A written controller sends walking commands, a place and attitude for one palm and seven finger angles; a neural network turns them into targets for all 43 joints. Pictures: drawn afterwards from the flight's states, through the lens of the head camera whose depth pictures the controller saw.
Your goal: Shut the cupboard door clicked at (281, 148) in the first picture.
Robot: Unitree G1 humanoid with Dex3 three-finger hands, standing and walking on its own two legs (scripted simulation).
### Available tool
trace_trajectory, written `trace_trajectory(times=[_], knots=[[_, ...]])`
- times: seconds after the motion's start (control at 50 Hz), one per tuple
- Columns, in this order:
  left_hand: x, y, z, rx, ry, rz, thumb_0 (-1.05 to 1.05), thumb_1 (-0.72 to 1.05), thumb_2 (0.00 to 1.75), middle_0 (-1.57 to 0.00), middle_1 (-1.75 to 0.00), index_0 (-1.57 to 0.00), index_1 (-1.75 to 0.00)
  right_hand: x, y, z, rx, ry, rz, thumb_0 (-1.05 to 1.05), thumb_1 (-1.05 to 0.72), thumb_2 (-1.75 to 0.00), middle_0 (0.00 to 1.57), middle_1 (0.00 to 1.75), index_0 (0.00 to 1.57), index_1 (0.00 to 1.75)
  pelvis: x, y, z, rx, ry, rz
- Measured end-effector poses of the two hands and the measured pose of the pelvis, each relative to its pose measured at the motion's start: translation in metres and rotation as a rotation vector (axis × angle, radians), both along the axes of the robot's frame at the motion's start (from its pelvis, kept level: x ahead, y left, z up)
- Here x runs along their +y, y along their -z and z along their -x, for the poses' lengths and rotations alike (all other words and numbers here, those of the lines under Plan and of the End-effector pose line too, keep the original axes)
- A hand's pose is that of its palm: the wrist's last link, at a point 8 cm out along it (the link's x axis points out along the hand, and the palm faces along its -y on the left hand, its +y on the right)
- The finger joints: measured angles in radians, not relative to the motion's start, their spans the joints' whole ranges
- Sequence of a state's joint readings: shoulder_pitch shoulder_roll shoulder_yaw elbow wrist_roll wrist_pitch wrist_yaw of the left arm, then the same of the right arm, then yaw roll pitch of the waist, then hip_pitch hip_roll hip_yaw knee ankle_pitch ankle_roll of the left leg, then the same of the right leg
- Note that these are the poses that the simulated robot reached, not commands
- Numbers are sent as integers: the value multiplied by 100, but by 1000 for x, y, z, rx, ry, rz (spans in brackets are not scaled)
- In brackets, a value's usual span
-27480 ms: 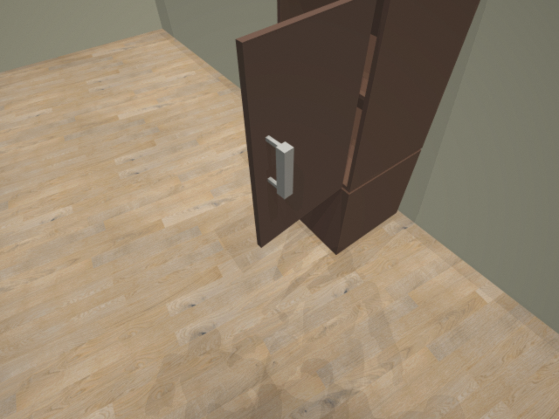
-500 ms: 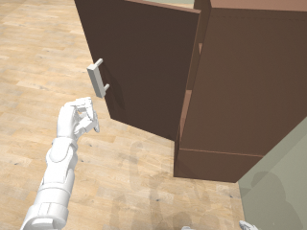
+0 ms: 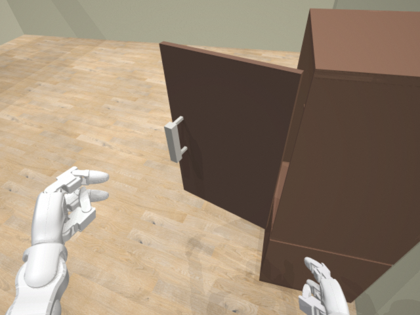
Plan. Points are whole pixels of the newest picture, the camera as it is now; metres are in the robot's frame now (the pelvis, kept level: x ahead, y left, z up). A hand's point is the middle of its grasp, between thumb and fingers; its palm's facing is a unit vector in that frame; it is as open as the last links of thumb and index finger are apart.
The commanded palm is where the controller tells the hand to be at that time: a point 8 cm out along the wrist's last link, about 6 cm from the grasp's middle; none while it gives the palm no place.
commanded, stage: draw the hand back to the body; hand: left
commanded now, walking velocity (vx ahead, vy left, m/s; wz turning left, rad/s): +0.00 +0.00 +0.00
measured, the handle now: (178, 139) +0.62 +0.18 -0.03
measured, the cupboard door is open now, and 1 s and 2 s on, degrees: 73 73 73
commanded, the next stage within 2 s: step back with the hand held close in 0.60 s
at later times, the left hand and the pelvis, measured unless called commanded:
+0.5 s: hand (45, 227) +0.19 +0.27 +0.16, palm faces +0.48 -0.79 -0.38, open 7.3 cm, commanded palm +0.14 +0.30 +0.17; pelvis -0.01 +0.00 +0.00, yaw -1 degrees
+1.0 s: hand (37, 229) +0.18 +0.27 +0.16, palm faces +0.41 -0.77 -0.48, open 7.4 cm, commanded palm +0.12 +0.31 +0.17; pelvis -0.02 +0.02 +0.00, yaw -1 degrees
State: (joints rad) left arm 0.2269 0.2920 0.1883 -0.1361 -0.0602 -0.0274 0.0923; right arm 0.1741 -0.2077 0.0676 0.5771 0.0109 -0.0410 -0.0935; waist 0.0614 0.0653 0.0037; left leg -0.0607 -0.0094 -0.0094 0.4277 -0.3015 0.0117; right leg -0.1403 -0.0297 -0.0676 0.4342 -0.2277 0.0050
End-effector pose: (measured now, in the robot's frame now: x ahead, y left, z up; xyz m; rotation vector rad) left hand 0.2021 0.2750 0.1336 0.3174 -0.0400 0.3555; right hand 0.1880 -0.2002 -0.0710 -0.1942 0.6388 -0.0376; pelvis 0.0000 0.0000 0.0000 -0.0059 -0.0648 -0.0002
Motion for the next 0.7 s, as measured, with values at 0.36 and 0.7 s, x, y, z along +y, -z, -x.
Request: trace_trajectory(times=[0.36,0.7], knots=[[32,-49,66,-97,-149,-183,1,89,90,-29,-38,-29,-39,-19,15,26,45,39,24,1,-90,-90,20,30,20,30,2,0,2,-20,5,0],[20,-46,61,-120,-95,-165,1,89,90,-21,-30,-22,-31,-22,6,31,-6,59,16,1,-90,-90,20,30,20,30,-4,0,9,-31,18,-2]])
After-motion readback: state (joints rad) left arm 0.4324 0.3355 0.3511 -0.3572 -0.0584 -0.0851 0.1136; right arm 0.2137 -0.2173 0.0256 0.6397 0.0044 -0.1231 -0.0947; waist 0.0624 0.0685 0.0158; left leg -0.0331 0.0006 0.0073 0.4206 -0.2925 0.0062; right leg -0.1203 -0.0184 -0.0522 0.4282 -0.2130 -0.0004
